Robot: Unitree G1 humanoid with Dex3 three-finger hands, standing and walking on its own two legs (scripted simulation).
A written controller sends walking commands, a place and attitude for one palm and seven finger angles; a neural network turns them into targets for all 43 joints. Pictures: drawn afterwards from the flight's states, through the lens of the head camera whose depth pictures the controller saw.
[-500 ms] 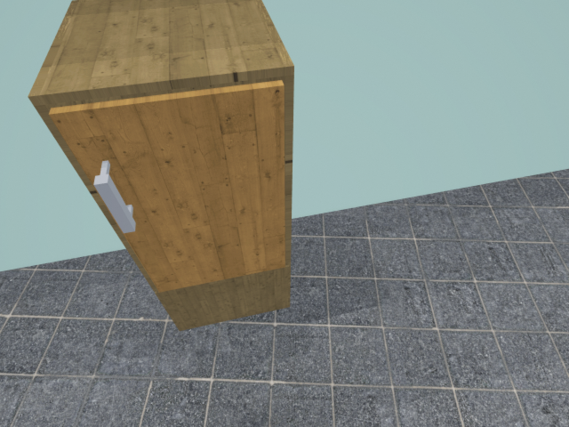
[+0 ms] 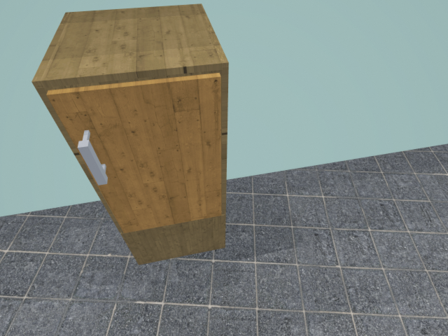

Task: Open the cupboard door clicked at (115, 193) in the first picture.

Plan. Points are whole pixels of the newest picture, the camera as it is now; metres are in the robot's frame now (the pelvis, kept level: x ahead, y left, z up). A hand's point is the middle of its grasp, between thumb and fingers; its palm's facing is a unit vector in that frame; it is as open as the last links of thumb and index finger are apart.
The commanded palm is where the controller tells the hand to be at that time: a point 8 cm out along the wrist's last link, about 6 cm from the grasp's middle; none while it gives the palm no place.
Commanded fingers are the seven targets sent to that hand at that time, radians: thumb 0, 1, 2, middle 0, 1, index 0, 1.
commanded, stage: stand and wait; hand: left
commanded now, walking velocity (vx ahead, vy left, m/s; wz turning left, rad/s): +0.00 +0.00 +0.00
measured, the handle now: (94, 158) +0.50 +0.36 -0.01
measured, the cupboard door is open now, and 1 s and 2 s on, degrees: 0 0 0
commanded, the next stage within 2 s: look at it before walking up in 0.44 s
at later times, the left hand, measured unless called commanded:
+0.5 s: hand out of the picture +0.04 +0.22 -0.16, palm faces -0.01 -0.96 -0.29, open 7.4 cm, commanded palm none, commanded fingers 0.00 0.90 0.90 -0.20 -0.30 -0.20 -0.30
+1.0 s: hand out of the picture +0.03 +0.23 -0.16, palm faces +0.00 -0.96 -0.29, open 7.4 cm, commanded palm none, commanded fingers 0.00 0.90 0.90 -0.20 -0.30 -0.20 -0.30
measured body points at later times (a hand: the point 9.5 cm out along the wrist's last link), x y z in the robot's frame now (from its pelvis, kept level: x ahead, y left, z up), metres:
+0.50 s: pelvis -0.02 +0.00 +0.00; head -0.01 -0.01 +0.45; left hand +0.04 +0.27 -0.14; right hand +0.03 -0.27 -0.15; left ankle -0.03 +0.13 -0.74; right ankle -0.03 -0.11 -0.74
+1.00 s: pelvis -0.02 +0.00 +0.00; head -0.01 +0.00 +0.45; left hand +0.04 +0.28 -0.14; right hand +0.04 -0.27 -0.14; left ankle -0.03 +0.13 -0.74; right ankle -0.03 -0.11 -0.74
